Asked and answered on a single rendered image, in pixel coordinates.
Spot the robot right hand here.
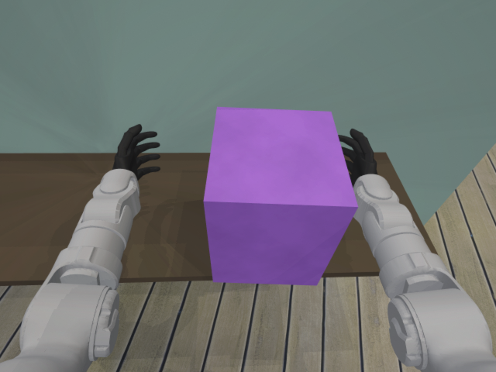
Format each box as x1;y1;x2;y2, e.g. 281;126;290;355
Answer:
338;129;378;186

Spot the carton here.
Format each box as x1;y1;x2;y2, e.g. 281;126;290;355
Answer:
204;107;358;286

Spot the robot left hand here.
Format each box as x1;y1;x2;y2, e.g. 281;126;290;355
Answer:
112;124;160;180

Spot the left robot forearm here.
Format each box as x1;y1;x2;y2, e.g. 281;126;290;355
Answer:
19;169;141;351

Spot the right robot forearm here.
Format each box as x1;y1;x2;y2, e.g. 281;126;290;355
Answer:
353;174;493;352

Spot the table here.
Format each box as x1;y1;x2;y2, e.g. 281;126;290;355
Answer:
0;153;438;286

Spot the robot left upper arm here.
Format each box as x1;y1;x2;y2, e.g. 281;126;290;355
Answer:
0;283;119;372

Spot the robot right upper arm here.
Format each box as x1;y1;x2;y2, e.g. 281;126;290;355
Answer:
387;288;496;372

